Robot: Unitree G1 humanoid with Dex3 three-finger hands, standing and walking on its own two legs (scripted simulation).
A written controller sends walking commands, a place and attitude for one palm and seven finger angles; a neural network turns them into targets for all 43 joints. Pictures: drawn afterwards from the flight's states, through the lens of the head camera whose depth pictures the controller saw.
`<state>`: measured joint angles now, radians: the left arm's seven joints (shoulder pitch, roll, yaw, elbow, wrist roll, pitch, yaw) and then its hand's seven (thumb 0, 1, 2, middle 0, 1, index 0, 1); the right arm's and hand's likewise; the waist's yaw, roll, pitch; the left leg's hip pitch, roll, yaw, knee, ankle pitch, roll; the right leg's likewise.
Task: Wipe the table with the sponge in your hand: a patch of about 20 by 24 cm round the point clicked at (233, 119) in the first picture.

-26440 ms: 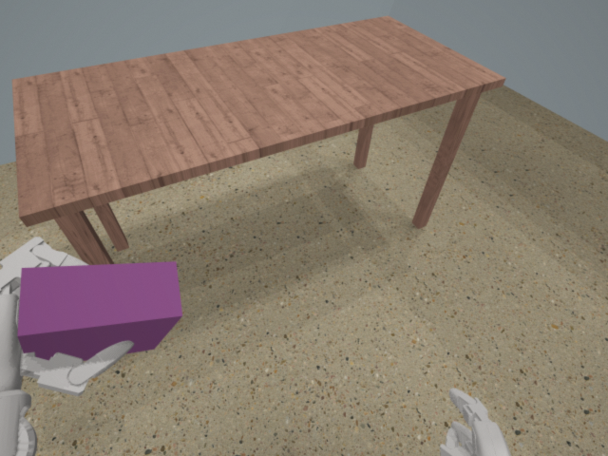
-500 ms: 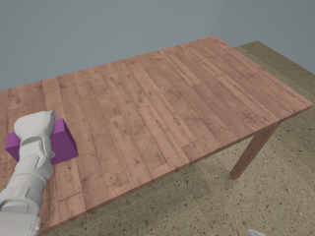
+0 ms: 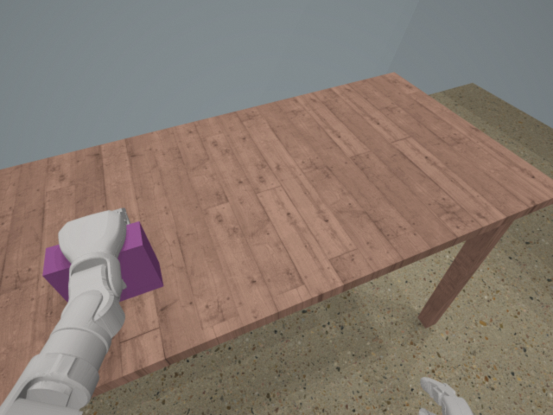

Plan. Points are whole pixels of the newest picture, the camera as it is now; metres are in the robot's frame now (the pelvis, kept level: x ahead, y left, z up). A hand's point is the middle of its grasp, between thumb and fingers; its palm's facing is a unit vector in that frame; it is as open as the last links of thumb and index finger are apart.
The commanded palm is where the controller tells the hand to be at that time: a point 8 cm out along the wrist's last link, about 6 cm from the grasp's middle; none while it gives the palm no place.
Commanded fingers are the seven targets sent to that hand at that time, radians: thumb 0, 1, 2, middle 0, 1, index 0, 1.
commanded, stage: wipe back along the middle lane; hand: left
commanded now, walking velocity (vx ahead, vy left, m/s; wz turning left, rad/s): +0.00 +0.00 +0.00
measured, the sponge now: (113, 275) +0.32 +0.32 -0.01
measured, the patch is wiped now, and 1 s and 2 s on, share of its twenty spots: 0.55 0.60 0.60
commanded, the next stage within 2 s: slide across to the third lane in 0.68 s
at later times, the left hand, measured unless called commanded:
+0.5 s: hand (112, 282) +0.29 +0.28 +0.04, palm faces -0.01 -0.04 -1.00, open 9.9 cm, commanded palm +0.24 +0.26 +0.07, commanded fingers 0.00 0.10 1.30 -1.20 -1.60 -1.20 -1.60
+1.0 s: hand (114, 305) +0.25 +0.26 +0.04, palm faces -0.01 -0.07 -1.00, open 9.9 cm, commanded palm +0.23 +0.23 +0.09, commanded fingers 0.00 0.10 1.30 -1.20 -1.60 -1.20 -1.60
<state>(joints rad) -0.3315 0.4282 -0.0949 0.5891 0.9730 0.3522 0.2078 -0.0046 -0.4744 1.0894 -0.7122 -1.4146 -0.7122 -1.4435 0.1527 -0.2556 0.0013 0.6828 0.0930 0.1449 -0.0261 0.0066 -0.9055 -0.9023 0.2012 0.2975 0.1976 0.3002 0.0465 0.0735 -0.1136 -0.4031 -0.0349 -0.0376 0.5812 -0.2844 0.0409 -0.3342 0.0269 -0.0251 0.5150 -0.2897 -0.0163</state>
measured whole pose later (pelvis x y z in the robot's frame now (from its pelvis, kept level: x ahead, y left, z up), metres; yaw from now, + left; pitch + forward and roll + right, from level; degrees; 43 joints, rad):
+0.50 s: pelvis +0.01 -0.01 +0.00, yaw -1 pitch +4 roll -1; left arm -0.05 0.40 -0.11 0.26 0.95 0.42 0.19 0.01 -0.47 1.09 -0.71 -1.42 -0.71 -1.45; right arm 0.10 -0.27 0.01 0.64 0.09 0.13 -0.02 0.01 -0.91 -0.90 0.20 0.30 0.20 0.30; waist 0.07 0.09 -0.11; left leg -0.32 -0.03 -0.02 0.56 -0.30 0.03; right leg -0.26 0.04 -0.01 0.51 -0.30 -0.03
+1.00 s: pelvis -0.01 -0.01 +0.00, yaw -1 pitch +1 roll -1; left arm 0.02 0.37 -0.16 0.15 0.96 0.47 0.18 0.00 -0.48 1.08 -0.70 -1.42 -0.73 -1.41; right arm 0.07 -0.26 0.00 0.66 0.09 0.10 -0.04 0.01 -0.91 -0.90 0.20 0.30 0.20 0.30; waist 0.09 0.10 -0.08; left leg -0.29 -0.03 -0.03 0.55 -0.28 0.03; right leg -0.24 0.03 -0.01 0.52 -0.29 -0.03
